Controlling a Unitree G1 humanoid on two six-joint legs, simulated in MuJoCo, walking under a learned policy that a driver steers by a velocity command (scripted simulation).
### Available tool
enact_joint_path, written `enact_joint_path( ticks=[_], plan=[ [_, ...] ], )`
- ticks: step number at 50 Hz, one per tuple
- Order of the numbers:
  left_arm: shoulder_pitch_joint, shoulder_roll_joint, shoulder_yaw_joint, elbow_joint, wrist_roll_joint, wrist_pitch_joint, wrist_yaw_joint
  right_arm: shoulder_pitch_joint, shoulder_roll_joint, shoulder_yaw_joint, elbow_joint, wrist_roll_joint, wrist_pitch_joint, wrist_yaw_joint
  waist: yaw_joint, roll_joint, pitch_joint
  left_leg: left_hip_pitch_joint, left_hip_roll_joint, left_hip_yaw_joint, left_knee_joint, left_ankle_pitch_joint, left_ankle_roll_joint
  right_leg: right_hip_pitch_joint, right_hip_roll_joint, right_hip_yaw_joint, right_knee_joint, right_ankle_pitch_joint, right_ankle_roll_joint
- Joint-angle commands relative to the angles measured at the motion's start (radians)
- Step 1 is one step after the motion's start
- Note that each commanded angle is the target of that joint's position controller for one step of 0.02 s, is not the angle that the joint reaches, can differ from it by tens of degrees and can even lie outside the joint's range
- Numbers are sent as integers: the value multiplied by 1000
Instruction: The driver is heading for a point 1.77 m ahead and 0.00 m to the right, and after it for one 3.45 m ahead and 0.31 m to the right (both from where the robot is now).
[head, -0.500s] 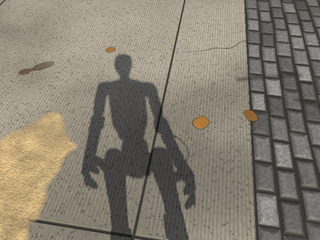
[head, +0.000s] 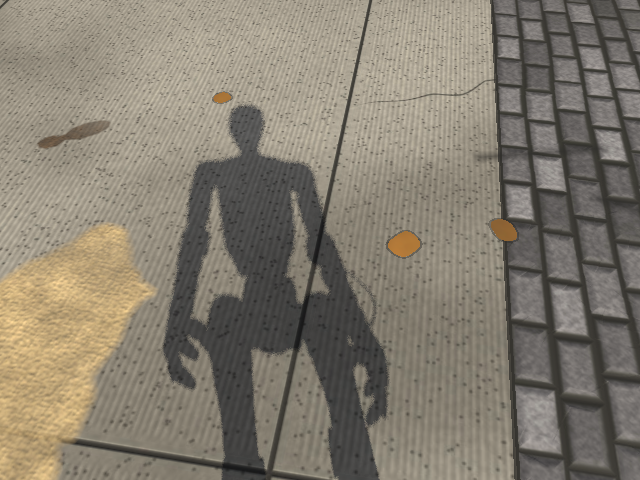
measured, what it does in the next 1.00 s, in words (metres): walks ahead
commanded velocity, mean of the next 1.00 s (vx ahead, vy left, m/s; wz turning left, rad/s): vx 0.21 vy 0.00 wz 0.00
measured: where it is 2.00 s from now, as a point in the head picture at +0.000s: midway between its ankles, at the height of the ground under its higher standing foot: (327, 333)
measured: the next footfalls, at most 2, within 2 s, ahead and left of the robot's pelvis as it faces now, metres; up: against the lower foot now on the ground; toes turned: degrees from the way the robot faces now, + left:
left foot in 1.12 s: +0.48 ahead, +0.11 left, +0.00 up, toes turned +3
right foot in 1.68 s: +0.80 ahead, -0.12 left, +0.00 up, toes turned -2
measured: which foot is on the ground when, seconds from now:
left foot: down 0.00-0.64, up 0.66-1.00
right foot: down 0.00-1.00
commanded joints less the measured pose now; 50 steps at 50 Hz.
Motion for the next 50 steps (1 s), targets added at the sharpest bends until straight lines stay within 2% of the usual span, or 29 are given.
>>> enact_joint_path(
  ticks=[1, 18, 19, 20, 21, 22, 23, 24, 25, 26, 28, 29, 30, 31, 32, 33, 34, 35, 36, 38, 39, 42, 45, 48, 50],
  plan=[
    [17, 95, 13, -23, 0, -6, 3, 98, -82, -13, -5, 0, -3, -2, 0, 11, 16, -151, 27, -25, -116, 102, 14, 115, -29, 28, -56, 121, -41],
    [40, 89, 10, -17, -1, -7, 5, 123, -73, -13, -5, 1, -5, -2, 0, 11, 22, -151, 26, -25, -117, 107, 17, 114, -30, 26, -52, 129, -38],
    [58, 77, 7, -7, -1, -6, 5, 144, -64, -12, 6, 2, -4, -3, -1, 16, 0, -143, 20, -20, -128, 7, 21, 123, -16, 11, -50, 25, -38],
    [64, 80, 9, -5, -4, -5, 6, 150, -78, -17, 8, 7, -1, -5, -3, 31, 18, -158, 19, -30, -139, -133, 37, 98, 9, -14, -25, -125, -39],
    [65, 89, 14, -6, -9, -8, 6, 139, -108, -27, -3, 12, 1, -9, -6, 59, 48, -172, 36, -64, -152, -285, 67, 40, 36, -43, 15, -290, -43],
    [44, 91, 15, -18, -9, -17, 3, 143, -128, -34, -15, 17, -1, -12, -18, 82, 88, -181, 79, -128, -188, -414, 103, -37, 43, -54, 58, -371, -48],
    [5, 79, 13, -39, -11, -33, -3, 173, -154, -43, -17, 24, -7, -13, -39, 122, 120, -158, 156, -234, -247, -496, 149, -117, 44, -71, 134, -343, -47],
    [-23, 59, 8, -57, -15, -53, -13, 172, -196, -58, -22, 30, -17, -12, -46, 180, 155, -132, 261, -362, -312, -519, 201, -188, 28, -95, 240, -244, -47],
    [-47, 56, 7, -72, -17, -71, -22, 158, -209, -66, -29, 30, -27, -11, -47, 183, 190, -127, 332, -439, -337, -479, 239, -246, -20, -69, 309, -214, -57],
    [-57, 61, 9, -84, -22, -86, -30, 146, -194, -65, -38, 24, -37, -7, -41, 168, 204, -95, 349, -449, -334, -398, 246, -296, -47, -52, 335, -249, -68],
    [-34, 66, 11, -92, -35, -108, -42, 112, -179, -63, -55, 31, -44, 4, -12, 145, 189, -57, 306, -354, -286, -254, 203, -249, -61, -61, 201, -276, -86],
    [27, 63, 16, -69, -38, -115, -46, 81, -181, -63, -65, 38, -41, 9, 24, 130, 163, -114, 253, -268, -244, -198, 170, -92, -32, -105, 73, -200, -86],
    [119, 74, 29, -24, -34, -114, -47, 76, -181, -62, -71, 37, -37, 13, 52, 112, 117, -188, 196, -203, -177, -120, 149, 95, 26, -148, 21, -103, -71],
    [236, 99, 47, 11, -30, -110, -47, 53, -187, -60, -85, 34, -41, 15, 102, 87, 61, -256, 149, -144, -53, 53, 125, 254, 29, -115, 7, -64, -73],
    [391, 182, 73, 35, -26, -111, -42, 8, -133, -44, -114, 30, -52, 19, 163, -117, 4, -406, 34, -5, 303, 137, 58, 410, -159, 195, -140, -177, -149],
    [505, 254, 80, 41, -20, -120, -51, 12, -59, -26, -150, 32, -74, 17, 171, -323, -76, -598, -67, -12, 624, -174, 27, 527, -378, 656, -323, -255, -288],
    [406, 177, 50, 24, -5, -136, -51, -6, -101, -38, -158, 53, -89, 22, 109, -178, -19, -681, -4, -125, 803, -175, 55, 461, -415, 689, -326, -299, -295],
    [306, 131, 35, -13, -7, -144, -53, -29, -119, -41, -166, 61, -99, 32, 73, -108, 41, -716, 46, -135, 841, -74, 84, 395, -380, 551, -321, -264, -260],
    [238, 114, 24, -36, -5, -145, -59, -37, -128, -46, -163, 52, -104, 34, 45, -58, 53, -700, 89, -116, 806, 25, 98, 347, -332, 422, -334, -194, -226],
    [219, 78, 5, -47, 1, -135, -64, -55, -160, -69, -164, 35, -99, 38, 20, -52, 57, -634, 131, -80, 705, 127, 92, 292, -245, 228, -350, 12, -174],
    [248, 76, 2, -41, 4, -129, -59, -54, -147, -70, -163, 36, -91, 43, 18, -69, 50, -612, 133, -60, 675, 147, 81, 285, -223, 174, -353, 93, -167],
    [303, 120, 3, -36, 8, -119, -39, -152, -108, -62, -202, 29, -71, 49, 24, -48, 71, -659, 138, -24, 566, 204, 35, 268, -221, 110, -375, 232, -187],
    [300, 144, 4, -57, 11, -110, -24, -316, -91, -46, -268, 26, -74, 53, 52, -47, 102, -633, 117, 2, 327, 312, 13, 218, -204, 57, -404, 240, -185],
    [348, 163, 12, -55, 0, -109, -20, -416, -101, -38, -302, 32, -78, 67, 74, -60, 118, -567, 82, 32, 180, 378, 19, 227, -213, 27, -420, 222, -184],
    [365, 163, 16, -48, -10, -107, -19, -458, -112, -36, -324, 36, -81, 78, 68, -62, 131, -561, 76, 20, 120, 377, 41, 287, -241, 19, -404, 250, -177]
  ],
)
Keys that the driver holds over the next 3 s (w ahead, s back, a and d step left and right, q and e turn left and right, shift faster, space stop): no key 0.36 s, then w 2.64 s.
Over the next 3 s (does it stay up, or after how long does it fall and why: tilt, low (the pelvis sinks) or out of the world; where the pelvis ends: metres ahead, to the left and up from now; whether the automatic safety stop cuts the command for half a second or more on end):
stays up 1.36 -0.03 0.01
